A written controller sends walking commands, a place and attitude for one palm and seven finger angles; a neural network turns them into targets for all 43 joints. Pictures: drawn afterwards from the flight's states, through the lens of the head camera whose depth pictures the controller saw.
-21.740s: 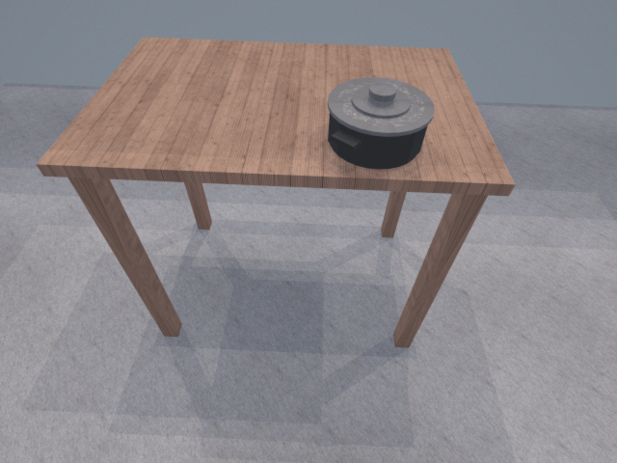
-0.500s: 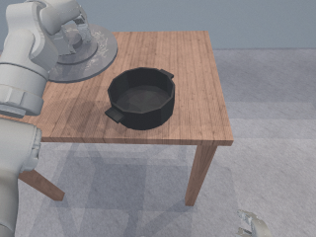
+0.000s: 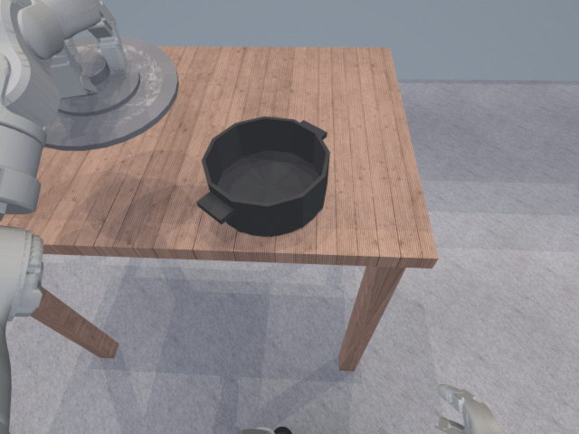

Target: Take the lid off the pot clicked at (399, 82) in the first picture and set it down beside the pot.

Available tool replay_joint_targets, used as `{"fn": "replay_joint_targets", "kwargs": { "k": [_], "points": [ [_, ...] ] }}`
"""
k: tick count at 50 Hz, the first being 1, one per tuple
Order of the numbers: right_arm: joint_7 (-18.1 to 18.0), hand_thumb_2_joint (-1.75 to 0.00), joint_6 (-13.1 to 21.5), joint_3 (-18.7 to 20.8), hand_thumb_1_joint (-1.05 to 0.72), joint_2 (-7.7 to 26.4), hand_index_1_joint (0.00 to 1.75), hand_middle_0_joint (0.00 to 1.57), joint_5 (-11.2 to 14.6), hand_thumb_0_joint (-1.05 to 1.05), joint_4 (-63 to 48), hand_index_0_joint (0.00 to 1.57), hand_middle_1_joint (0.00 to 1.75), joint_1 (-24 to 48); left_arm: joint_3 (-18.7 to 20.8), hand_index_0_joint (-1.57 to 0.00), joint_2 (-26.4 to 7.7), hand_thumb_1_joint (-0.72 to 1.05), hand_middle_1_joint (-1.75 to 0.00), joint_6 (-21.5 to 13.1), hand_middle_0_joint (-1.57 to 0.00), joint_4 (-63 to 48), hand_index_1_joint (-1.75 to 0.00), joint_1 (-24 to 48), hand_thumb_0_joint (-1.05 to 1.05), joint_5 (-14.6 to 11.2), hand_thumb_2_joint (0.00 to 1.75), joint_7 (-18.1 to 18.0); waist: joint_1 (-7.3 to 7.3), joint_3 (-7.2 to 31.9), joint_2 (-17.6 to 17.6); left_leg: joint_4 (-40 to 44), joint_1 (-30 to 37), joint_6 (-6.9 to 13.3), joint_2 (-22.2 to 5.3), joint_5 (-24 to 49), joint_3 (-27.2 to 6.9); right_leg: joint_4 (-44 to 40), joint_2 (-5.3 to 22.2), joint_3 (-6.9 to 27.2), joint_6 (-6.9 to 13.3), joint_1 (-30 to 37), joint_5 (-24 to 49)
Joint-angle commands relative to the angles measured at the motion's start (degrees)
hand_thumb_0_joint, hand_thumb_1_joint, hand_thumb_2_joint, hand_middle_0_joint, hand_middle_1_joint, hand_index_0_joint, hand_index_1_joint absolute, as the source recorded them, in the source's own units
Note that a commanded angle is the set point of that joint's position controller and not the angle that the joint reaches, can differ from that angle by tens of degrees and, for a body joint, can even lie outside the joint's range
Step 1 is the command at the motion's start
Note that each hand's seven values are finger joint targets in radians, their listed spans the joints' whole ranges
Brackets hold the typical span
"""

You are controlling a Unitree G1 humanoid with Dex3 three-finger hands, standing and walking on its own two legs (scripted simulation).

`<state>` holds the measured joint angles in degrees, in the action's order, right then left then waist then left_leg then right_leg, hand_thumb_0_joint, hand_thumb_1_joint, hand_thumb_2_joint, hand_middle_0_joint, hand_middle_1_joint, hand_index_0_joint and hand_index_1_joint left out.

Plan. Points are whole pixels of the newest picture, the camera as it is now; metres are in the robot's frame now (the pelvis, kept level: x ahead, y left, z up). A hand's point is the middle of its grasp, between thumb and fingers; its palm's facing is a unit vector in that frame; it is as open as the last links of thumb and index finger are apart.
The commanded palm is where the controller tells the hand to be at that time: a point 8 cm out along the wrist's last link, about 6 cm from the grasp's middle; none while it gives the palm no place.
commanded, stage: move the lid sideways beside the pot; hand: left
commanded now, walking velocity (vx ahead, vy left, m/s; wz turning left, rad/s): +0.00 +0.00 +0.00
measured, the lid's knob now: (85, 69) +0.48 +0.27 +0.24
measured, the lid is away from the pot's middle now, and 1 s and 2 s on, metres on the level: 0.21 0.23 0.23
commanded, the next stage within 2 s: lower the lid onto the table in 0.42 s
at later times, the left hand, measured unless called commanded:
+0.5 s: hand (50, 65) +0.44 +0.28 +0.27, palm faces -0.20 -0.06 -0.98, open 7.5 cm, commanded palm +0.43 +0.28 +0.36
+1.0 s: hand (73, 91) +0.45 +0.28 +0.23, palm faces -0.28 -0.12 -0.95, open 7.4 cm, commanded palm +0.44 +0.28 +0.32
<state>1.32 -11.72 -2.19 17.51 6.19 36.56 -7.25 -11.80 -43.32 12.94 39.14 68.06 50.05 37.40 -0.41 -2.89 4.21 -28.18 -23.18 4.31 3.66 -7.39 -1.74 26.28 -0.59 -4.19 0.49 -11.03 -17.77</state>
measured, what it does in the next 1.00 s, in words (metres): stands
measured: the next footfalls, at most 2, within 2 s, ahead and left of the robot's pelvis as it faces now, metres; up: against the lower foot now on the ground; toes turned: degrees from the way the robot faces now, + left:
none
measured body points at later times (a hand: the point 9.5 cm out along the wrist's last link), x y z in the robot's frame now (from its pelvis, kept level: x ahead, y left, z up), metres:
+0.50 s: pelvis +0.00 +0.00 +0.00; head +0.05 -0.02 +0.45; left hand +0.45 +0.28 +0.32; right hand +0.14 -0.25 -0.12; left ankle +0.07 +0.07 -0.73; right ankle -0.05 -0.12 -0.73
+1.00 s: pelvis +0.00 -0.01 +0.00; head +0.05 -0.02 +0.45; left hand +0.46 +0.28 +0.29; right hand +0.13 -0.27 -0.12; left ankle +0.07 +0.07 -0.73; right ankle -0.05 -0.12 -0.73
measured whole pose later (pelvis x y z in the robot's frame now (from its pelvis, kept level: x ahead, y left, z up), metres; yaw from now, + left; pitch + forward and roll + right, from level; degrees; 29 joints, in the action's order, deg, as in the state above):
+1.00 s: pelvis +0.00 -0.01 +0.00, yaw +0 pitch +3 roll -2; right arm 0.8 -11.4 -2.3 17.8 6.5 37.2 -9.3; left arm -8.9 -45.7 11.3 44.5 65.1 50.5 36.4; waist -1.7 -3.1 3.8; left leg -28.9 -23.3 3.7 2.9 -8.2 -1.9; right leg 25.7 -1.5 -4.0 1.0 -10.7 -17.8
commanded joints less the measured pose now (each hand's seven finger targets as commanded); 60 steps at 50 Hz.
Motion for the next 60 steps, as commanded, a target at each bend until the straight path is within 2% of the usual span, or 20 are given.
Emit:
{"fn": "replay_joint_targets", "kwargs": {
  "k": [1, 3, 6, 8, 10, 15, 18, 24, 26, 28, 30, 33, 34, 38, 40, 43, 51, 53, 54, 60],
  "points": [
    [-1.05, -0.9, 2.14, 2.84, -0.9, 8.11, 0.3, 0.2, -0.24, 0.0, -6.54, 0.2, 0.3, 3.56, 9.34, -0.85, -19.39, 0.58, -0.96, -1.24, -0.73, -13.02, -1.02, 39.26, 0.0, 1.43, 1.11, -4.01, -1.08, 29.78, 1.76, 0.99, 28.61, 0.32, 0.05, 8.97, -4.42, -3.74, -3.34, 0.76, 3.15, -6.49, 12.25],
    [-1.1, -0.9, 2.51, 3.08, -0.9, 8.3, 0.3, 0.2, -0.29, 0.0, -6.62, 0.2, 0.3, 3.04, 7.25, -0.85, -16.8, 0.58, -0.96, -1.69, -0.73, -14.96, -1.02, 38.38, 0.0, 0.37, 1.11, -4.16, -1.63, 31.02, 4.39, 0.17, 31.07, -0.09, -0.11, 13.11, -5.17, -3.61, -3.33, 0.6, 3.36, -7.39, 12.78],
    [-1.13, -0.9, 2.03, 2.67, -0.9, 8.16, 0.3, 0.2, -0.32, 0.0, -5.59, 0.2, 0.3, 2.8, 8.93, -0.85, -19.11, 0.58, -0.96, -1.81, -0.73, -9.68, -1.02, 37.8, 0.0, 1.56, 1.11, -3.99, -1.22, 27.91, 1.44, 1.13, 27.67, 0.13, -0.14, 9.16, -4.69, -3.93, -3.34, 0.36, 3.18, -6.97, 12.08],
    [-1.14, -0.9, 1.93, 2.92, -0.9, 8.49, 0.3, 0.2, -0.22, 0.0, -5.85, 0.2, 0.3, 2.41, 7.17, -0.85, -17.28, 0.58, -0.96, -1.98, -0.73, -9.87, -1.02, 36.33, 0.0, 0.9, 1.11, -4.0, -1.66, 28.78, 3.02, 0.52, 28.47, 0.03, -0.19, 10.48, -4.44, -3.99, -3.1, 0.47, 3.27, -7.16, 12.28],
    [-0.93, -0.9, 2.32, 2.88, -0.9, 8.34, 0.3, 0.2, -0.44, 0.0, -6.16, 0.2, 0.3, 3.07, 9.17, -0.85, -19.69, 0.58, -0.96, -2.63, -0.73, -13.43, -1.02, 39.82, 0.0, 1.91, 1.11, -4.37, -1.07, 31.62, 4.47, 0.26, 30.73, -0.03, -0.16, 12.62, -4.93, -3.34, -3.49, 0.7, 3.45, -6.86, 12.75],
    [-0.54, -0.9, 1.38, 2.99, -0.9, 8.56, 0.3, 0.2, -0.49, 0.0, -6.83, 0.2, 0.3, 2.62, 14.02, -0.85, -24.85, 0.58, -0.96, -3.13, -0.73, -11.28, -1.02, 34.74, 0.0, 2.05, 1.11, -3.89, -0.57, 30.58, 1.22, -0.47, 28.36, 0.37, -0.07, 17.57, -4.24, -3.18, -3.39, 0.98, 3.1, -5.16, 17.21],
    [-0.22, -0.9, 0.62, 3.4, -0.9, 8.57, 0.3, 0.2, -0.03, 0.0, -7.2, 0.2, 0.3, 2.08, 9.13, -0.85, -19.1, 0.58, -0.96, -2.63, -0.73, -11.37, -1.02, 31.3, 0.0, 0.77, 1.11, -3.22, -1.53, 28.84, 2.22, -0.57, 28.47, 0.39, -0.25, 17.65, -3.92, -3.67, -3.25, 0.66, 2.91, -6.47, 16.75],
    [-0.22, -0.9, 0.64, 3.23, -0.9, 8.48, 0.3, 0.2, -0.27, 0.0, -7.32, 0.2, 0.3, 2.76, 12.77, -0.85, -23.27, 0.58, -0.96, -3.0, -0.73, -15.69, -1.02, 32.91, 0.0, 1.21, 1.11, -3.7, -0.84, 30.15, 3.9, 0.09, 29.98, 0.23, -0.26, 15.63, -4.67, -4.07, -3.89, 0.6, 3.11, -6.63, 13.59],
    [-0.82, -0.9, 0.23, 2.9, -0.9, 8.37, 0.3, 0.2, 0.03, 0.0, -6.58, 0.2, 0.3, 2.64, 11.27, -0.85, -21.92, 0.58, -0.96, -2.88, -0.73, -9.28, -1.02, 32.11, 0.0, 0.96, 1.11, -3.24, -1.42, 25.88, 0.45, 1.09, 26.01, 0.65, -0.18, 8.94, -3.74, -4.69, -3.64, 0.33, 2.81, -6.76, 11.86],
    [-0.71, -0.9, 0.72, 3.2, -0.9, 8.79, 0.3, 0.2, 0.35, 0.0, -6.29, 0.2, 0.3, 2.34, 7.41, -0.85, -17.87, 0.58, -0.96, -0.75, -0.73, -9.35, -1.02, 34.56, 0.0, -0.14, 1.11, -3.51, -1.93, 26.3, 3.78, 1.51, 26.88, 0.32, 0.02, 8.08, -4.22, -4.64, -3.41, 0.23, 3.06, -6.83, 11.61],
    [-0.9, -0.9, 1.65, 2.97, -0.9, 8.57, 0.3, 0.2, -0.02, 0.0, -6.18, 0.2, 0.3, 2.77, 10.0, -0.85, -21.13, 0.58, -0.96, -0.39, -0.73, -10.43, -1.02, 37.42, 0.0, 1.55, 1.11, -4.22, -1.34, 29.67, 3.43, 1.06, 28.44, 0.53, 0.14, 8.22, -4.42, -4.3, -3.73, 0.7, 3.11, -5.88, 11.69],
    [-1.29, -0.9, 2.06, 2.87, -0.9, 8.65, 0.3, 0.2, -0.06, 0.0, -5.54, 0.2, 0.3, 1.29, 8.59, -0.85, -19.82, 0.58, -0.96, -0.28, -0.73, -6.81, -1.02, 35.01, 0.0, 1.29, 1.11, -4.35, -1.84, 28.29, 1.97, 0.73, 26.39, 0.71, 0.1, 7.68, -3.85, -4.46, -3.19, 0.69, 3.02, -5.19, 12.75],
    [-1.23, -0.9, 2.09, 2.69, -0.9, 8.59, 0.3, 0.2, -0.02, 0.0, -5.52, 0.2, 0.3, 1.88, 10.17, -0.85, -22.4, 0.58, -0.96, -0.53, -0.73, -8.52, -1.02, 37.19, 0.0, 2.15, 1.11, -4.54, -1.37, 29.31, 1.76, 1.08, 26.34, 0.69, 0.16, 7.36, -3.81, -4.35, -3.4, 0.97, 2.83, -4.27, 13.04],
    [-1.3, -0.9, 2.44, 2.95, -0.9, 8.59, 0.3, 0.2, -0.03, 0.0, -5.58, 0.2, 0.3, 1.2, 6.94, -0.85, -17.74, 0.58, -0.96, -0.48, -0.73, -6.85, -1.02, 34.47, 0.0, 1.0, 1.11, -4.24, -2.09, 27.45, 2.91, 0.54, 26.66, 0.7, 0.02, 8.97, -3.82, -4.18, -3.3, 0.49, 2.97, -5.83, 13.8],
    [-1.22, -0.9, 2.3, 2.59, -0.9, 8.52, 0.3, 0.2, -0.02, 0.0, -5.88, 0.2, 0.3, 1.76, 10.73, -0.85, -22.52, 0.58, -0.96, -0.92, -0.73, -5.16, -1.02, 33.46, 0.0, 2.34, 1.11, -4.64, -1.48, 26.94, 1.6, 0.59, 24.86, 0.88, 0.11, 7.97, -3.3, -3.8, -3.46, 0.89, 2.83, -4.81, 14.26],
    [-1.33, -0.9, 2.07, 2.94, -0.9, 8.65, 0.3, 0.2, 0.15, 0.0, -5.84, 0.2, 0.3, 1.01, 8.07, -0.85, -19.48, 0.58, -0.96, -1.15, -0.73, -4.53, -1.02, 32.05, 0.0, 1.36, 1.11, -4.57, -2.2, 26.29, 2.46, 0.25, 24.77, 0.91, -0.09, 7.85, -3.03, -4.08, -3.29, 0.81, 2.81, -5.44, 14.02],
    [-1.1, -0.9, 2.25, 3.39, -0.9, 8.76, 0.3, 0.2, -0.14, 0.0, -6.41, 0.2, 0.3, 1.21, 12.8, -0.85, -23.36, 0.58, -0.96, -2.3, -0.73, -9.87, -1.02, 30.48, 0.0, 1.43, 1.11, -5.02, -1.55, 29.3, 2.32, -0.6, 27.38, 1.04, 0.0, 12.57, -3.76, -3.33, -3.98, 1.04, 2.75, -4.78, 16.91],
    [-1.02, -0.9, 2.07, 3.74, -0.9, 8.94, 0.3, 0.2, -0.1, 0.0, -6.33, 0.2, 0.3, 0.54, 9.69, -0.85, -19.24, 0.58, -0.96, -2.31, -0.73, -9.59, -1.02, 28.43, 0.0, 0.38, 1.11, -4.76, -2.25, 28.43, 3.34, -0.89, 27.58, 0.93, -0.06, 13.66, -3.65, -3.43, -3.88, 0.74, 2.82, -5.86, 16.92],
    [-0.85, -0.9, 1.85, 3.57, -0.9, 8.9, 0.3, 0.2, -0.17, 0.0, -6.28, 0.2, 0.3, 0.81, 13.04, -0.85, -23.3, 0.58, -0.96, -2.33, -0.73, -9.51, -1.02, 27.76, 0.0, 1.03, 1.11, -5.08, -1.5, 28.8, 1.93, -0.74, 26.59, 1.04, 0.02, 12.99, -3.57, -3.41, -4.0, 1.09, 2.63, -4.53, 17.41],
    [-0.8, -0.9, 1.25, 3.55, -0.9, 9.01, 0.3, 0.2, 0.02, 0.0, -6.87, 0.2, 0.3, 1.78, 12.43, -0.85, -23.03, 0.58, -0.96, -2.95, -0.73, -11.01, -1.02, 28.48, 0.0, 0.99, 1.11, -5.25, -1.92, 29.32, 3.64, -1.19, 26.8, 1.07, 0.15, 12.75, -3.23, -2.95, -4.09, 1.26, 2.59, -4.92, 17.49]
  ]
}}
